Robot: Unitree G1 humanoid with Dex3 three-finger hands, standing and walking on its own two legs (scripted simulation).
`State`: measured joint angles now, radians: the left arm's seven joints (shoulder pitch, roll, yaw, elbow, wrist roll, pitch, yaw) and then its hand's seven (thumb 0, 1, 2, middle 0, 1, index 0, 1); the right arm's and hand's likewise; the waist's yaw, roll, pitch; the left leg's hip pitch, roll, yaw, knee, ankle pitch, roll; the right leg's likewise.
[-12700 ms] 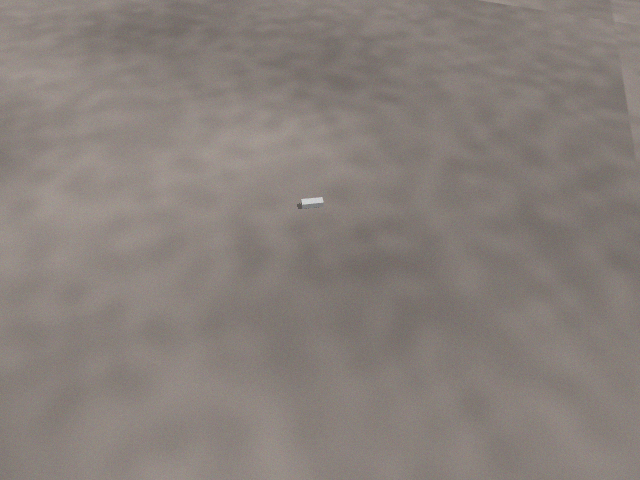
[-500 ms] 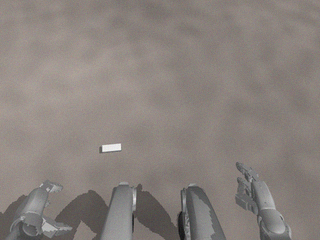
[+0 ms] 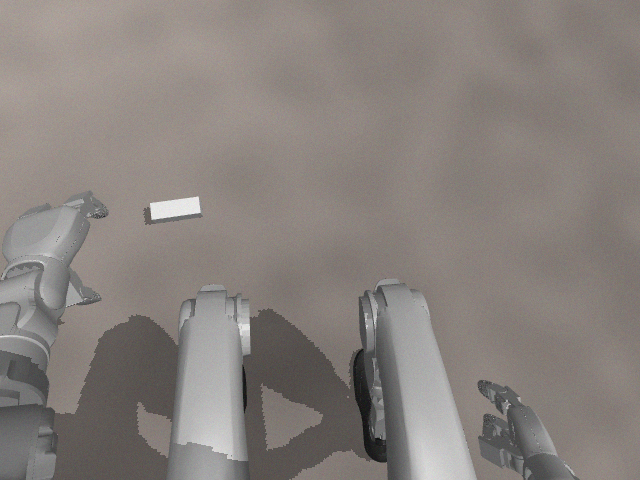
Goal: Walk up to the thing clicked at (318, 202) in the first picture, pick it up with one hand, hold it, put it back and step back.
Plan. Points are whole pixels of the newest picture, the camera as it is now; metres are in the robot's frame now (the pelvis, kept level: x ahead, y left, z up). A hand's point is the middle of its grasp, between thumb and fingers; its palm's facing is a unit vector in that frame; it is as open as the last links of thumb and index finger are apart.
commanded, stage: rise first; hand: left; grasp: from above
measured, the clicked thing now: (177, 210) +0.52 +0.26 -0.39
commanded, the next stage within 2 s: none
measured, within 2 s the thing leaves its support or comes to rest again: neither
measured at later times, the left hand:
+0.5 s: hand (107, 231) +0.43 +0.31 -0.22, palm faces -0.45 -0.06 -0.89, open 12.5 cm
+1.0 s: hand (124, 222) +0.45 +0.31 -0.25, palm faces -0.46 -0.08 -0.88, open 11.9 cm
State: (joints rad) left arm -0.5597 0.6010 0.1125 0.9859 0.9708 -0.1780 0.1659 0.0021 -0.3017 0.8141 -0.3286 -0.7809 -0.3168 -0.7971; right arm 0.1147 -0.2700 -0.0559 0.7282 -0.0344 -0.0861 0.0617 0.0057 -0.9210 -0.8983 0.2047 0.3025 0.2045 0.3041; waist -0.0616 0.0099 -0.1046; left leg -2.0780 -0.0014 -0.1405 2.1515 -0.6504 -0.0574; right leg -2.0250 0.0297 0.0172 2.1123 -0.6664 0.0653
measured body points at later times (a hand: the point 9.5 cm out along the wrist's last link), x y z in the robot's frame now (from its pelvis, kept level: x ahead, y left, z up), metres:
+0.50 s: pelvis +0.00 +0.02 -0.05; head +0.22 +0.08 +0.33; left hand +0.45 +0.31 -0.16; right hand +0.09 -0.26 -0.16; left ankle +0.09 +0.14 -0.37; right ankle +0.10 -0.14 -0.37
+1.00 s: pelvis +0.01 +0.02 -0.07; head +0.25 +0.08 +0.30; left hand +0.47 +0.31 -0.20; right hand +0.07 -0.26 -0.18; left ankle +0.09 +0.14 -0.37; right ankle +0.10 -0.14 -0.37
